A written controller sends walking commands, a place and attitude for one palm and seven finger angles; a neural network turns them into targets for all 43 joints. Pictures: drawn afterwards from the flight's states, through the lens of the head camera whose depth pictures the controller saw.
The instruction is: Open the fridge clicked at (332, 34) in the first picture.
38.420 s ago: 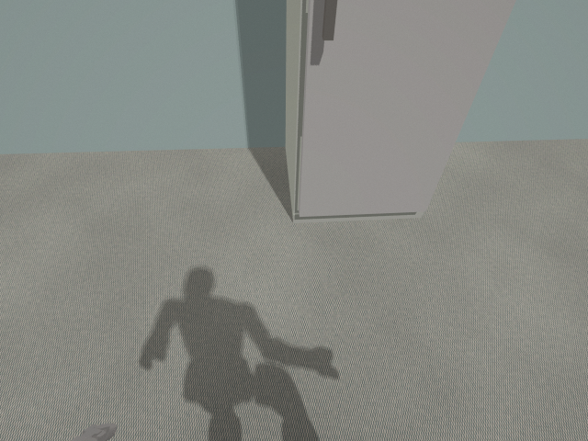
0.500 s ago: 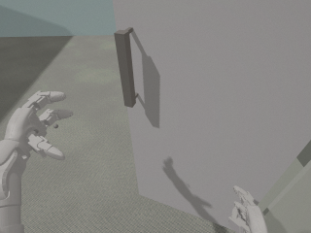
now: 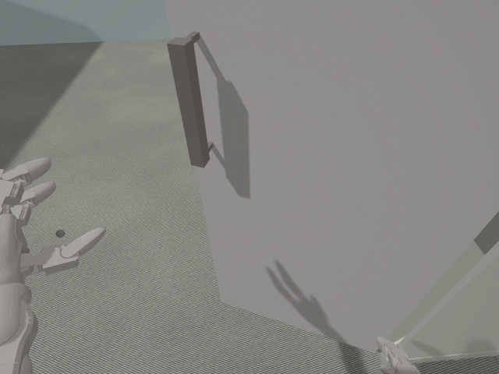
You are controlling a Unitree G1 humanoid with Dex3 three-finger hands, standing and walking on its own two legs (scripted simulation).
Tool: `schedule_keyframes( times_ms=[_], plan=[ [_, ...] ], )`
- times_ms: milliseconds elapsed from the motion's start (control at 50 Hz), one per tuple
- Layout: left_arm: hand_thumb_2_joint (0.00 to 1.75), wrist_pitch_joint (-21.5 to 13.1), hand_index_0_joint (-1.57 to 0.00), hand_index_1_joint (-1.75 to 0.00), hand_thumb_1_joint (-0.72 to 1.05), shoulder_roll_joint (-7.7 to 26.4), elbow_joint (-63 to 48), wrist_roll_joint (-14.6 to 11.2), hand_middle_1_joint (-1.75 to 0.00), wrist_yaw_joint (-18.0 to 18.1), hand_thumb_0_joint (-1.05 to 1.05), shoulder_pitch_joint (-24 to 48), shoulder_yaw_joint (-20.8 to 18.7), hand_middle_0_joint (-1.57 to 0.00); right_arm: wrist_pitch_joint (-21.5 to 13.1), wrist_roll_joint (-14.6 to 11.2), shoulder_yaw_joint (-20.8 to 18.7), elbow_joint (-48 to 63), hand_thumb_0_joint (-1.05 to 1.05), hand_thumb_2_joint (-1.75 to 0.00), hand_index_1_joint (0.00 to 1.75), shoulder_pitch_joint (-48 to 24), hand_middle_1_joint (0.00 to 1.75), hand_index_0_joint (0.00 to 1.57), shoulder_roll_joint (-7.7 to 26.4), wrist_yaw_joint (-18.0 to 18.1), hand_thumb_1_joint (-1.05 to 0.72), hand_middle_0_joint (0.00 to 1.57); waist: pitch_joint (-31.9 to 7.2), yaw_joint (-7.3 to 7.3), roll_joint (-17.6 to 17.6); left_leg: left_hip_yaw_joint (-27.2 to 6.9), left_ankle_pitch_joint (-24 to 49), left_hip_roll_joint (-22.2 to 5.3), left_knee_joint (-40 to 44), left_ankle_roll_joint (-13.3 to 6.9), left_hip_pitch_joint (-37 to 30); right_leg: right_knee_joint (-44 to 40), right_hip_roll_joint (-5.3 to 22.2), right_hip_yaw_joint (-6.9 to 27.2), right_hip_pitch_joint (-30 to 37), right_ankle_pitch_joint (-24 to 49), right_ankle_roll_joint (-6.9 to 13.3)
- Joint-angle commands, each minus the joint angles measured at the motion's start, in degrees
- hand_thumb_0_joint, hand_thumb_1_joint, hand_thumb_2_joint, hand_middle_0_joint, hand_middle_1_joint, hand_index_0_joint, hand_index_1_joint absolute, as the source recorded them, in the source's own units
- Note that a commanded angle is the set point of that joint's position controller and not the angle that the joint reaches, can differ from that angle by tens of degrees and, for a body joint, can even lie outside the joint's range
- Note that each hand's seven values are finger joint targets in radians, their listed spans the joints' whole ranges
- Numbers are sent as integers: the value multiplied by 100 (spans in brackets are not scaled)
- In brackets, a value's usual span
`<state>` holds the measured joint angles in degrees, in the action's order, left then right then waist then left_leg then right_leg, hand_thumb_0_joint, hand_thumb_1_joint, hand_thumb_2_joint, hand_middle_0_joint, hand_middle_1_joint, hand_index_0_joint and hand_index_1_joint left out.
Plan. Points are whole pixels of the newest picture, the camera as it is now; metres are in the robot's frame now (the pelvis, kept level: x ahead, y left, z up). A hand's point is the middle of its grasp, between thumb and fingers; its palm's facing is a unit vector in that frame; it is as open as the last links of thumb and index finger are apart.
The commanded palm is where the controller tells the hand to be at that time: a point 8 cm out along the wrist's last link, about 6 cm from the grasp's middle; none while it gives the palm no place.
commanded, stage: draw the hand back to the body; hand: left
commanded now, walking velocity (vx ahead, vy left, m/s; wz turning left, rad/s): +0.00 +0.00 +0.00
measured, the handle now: (197, 104) +0.49 +0.16 +0.21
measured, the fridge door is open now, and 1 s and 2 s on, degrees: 67 67 67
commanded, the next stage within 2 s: step back with the hand held close in 0.64 s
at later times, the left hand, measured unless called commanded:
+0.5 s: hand (46, 264) +0.19 +0.28 +0.16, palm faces +0.52 -0.76 -0.38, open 7.6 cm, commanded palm +0.14 +0.30 +0.17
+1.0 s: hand (66, 260) +0.20 +0.26 +0.15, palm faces +0.38 -0.80 -0.46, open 7.4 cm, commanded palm +0.13 +0.31 +0.17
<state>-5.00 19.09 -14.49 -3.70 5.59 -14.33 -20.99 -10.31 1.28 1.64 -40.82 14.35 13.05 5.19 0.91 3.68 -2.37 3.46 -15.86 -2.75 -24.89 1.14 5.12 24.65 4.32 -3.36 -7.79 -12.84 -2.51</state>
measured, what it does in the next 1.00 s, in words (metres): stands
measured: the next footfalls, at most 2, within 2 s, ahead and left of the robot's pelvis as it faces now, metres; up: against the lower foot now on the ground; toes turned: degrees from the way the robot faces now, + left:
none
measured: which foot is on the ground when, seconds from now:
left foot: down 0.00-1.00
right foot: down 0.00-1.00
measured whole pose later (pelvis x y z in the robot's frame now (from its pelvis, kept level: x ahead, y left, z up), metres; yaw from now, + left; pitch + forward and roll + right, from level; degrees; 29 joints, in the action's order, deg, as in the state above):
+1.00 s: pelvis -0.02 +0.01 +0.00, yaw -1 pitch +0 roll +0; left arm -9.2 21.1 -23.9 -1.7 6.4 -27.1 -22.0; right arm -3.8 0.8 0.6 -33.5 9.8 13.1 4.7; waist 1.6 0.2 -1.0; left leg 4.3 -16.1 -2.7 -29.1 0.6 12.7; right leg 27.3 4.5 -2.1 -15.1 -11.8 -3.1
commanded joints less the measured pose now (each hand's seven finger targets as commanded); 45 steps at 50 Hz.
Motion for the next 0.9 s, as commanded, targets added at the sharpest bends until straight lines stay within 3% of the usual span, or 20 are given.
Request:
schedule_keyframes(
  times_ms=[0,120,200,240,360,460,480,540,600,720,740,760,780,800,820,880],
  plan=[
    [69,-425,-22,-55,47,1153,-1274,-2,-55,65,0,367,-575,-22,-352,-26,-296,1082,0,-90,30,-977,30,20,633,15,-90,20,-475,94,62,4,1345,200,482,-198,464,-214,-346,-76,544,1079,233],
    [80,-440,-21,-43,68,1161,-1488,-15,-43,30,0,-339,-711,-21,-253,-37,-329,1183,0,-90,30,-960,30,20,574,24,-90,20,-405,130,68,88,1413,188,447,-209,435,-226,-355,-61,499,1181,203],
    [87,-455,-20,-34,83,1182,-1908,27,-34,61,0,-514,-715,-20,-277,-20,-321,1237,0,-90,30,-935,30,20,542,31,-90,20,-467,122,-326,96,1521,201,414,-189,350,-215,-349,-60,531,1253,212],
    [90,-448,-20,-30,90,1156,-2039,45,-30,87,0,-638,-681,-20,-298,-10,-317,1255,0,-90,30,-906,30,20,531,35,-90,20,-490,111,-293,83,1574,206,402,-184,319,-208,-362,-74,534,1288,209],
    [90,-350,-20,-30,90,1124,-1881,80,-30,148,0,-295,-585,-20,-304,-4,-306,1172,0,-90,30,-881,30,20,549,120,-90,20,-273,20,-25,88,1332,205,424,-223,293,-329,-370,-92,360,1092,186],
    [90,-295,-20,-30,90,1065,-1706,61,-30,137,0,-341,-558,-20,-246,7,-287,1156,0,-90,30,-914,30,20,535,129,-90,20,-299,52,70,87,1314,210,434,-233,261,-344,-356,-84,414,1092,179],
    [90,-298,-20,-30,90,1067,-1794,68,-30,138,0,-276,-551,-20,-239,5,-278,1176,0,-90,30,-939,30,20,525,121,-90,20,-346,54,-108,91,1336,217,441,-226,238,-313,-343,-69,441,1110,179],
    [90,-294,-20,-30,90,1071,-1745,59,-30,150,0,-381,-591,-20,-237,21,-265,1179,0,-90,30,-960,30,20,498,107,-90,20,-399,90,-29,70,1348,214,451,-211,258,-294,-353,-93,507,1107,178],
    [90,-325,-20,-30,90,1131,-1942,75,-30,160,0,-338,-627,-20,-254,28,-255,1197,0,-90,30,-995,30,20,490,102,-90,20,-478,108,-247,68,1427,226,432,-197,232,-277,-347,-81,579,1189,193],
    [90,-365,-20,-30,90,1112,-1842,74,-30,180,0,-406,-664,-20,-267,16,-250,1176,0,-90,30,-987,30,20,474,92,-90,20,-245,94,-132,62,1360,201,466,-153,337,-297,-381,-123,503,1059,190],
    [90,-361,-20,-30,90,887,-1785,101,-30,157,0,-98,-335,-20,-272,10,-236,1158,0,-90,30,-997,30,20,494,89,-90,20,-189,21,-197,82,1260,217,492,-165,328,-328,-370,-106,409,957,179],
    [90,-683,-20,-30,90,1867,-2100,165,-30,263,0,1130,-1274,-20,-145,-90,-125,1416,0,-90,30,-884,30,20,552,30,-90,20,237,-202,-395,45,849,79,394,-192,802,-419,-159,153,107,1142,176],
    [90,-745,-20,-30,90,1401,-1599,140,-30,189,0,325,-899,-20,-63,-49,-214,1257,0,-90,30,-977,30,20,576,36,-90,20,72,-193,277,38,815,34,154,-239,944,-472,-25,206,-96,1348,210],
    [90,-711,-20,-30,90,1145,-1443,154,-30,144,0,-263,-670,-20,23,-42,-244,1289,0,-90,30,-981,30,20,547,20,-90,20,-21,-207,670,84,898,59,-38,-248,834,-499,81,339,-202,1589,240],
    [90,-689,-20,-30,90,1039,-1498,175,-30,124,0,-461,-556,-20,110,-47,-256,1378,0,-90,30,-941,30,20,555,-3,-90,20,-209,-223,758,125,1012,83,-188,-239,739,-431,182,354,-198,1792,260],
    [90,-753,-20,-30,90,1164,-1804,187,-30,177,0,-1037,-730,-20,262,-38,-322,1510,0,-90,30,-884,30,20,605,-6,-90,20,-915,-232,201,41,1799,-6,-216,-194,735,82,234,260,187,2626,269]
  ],
)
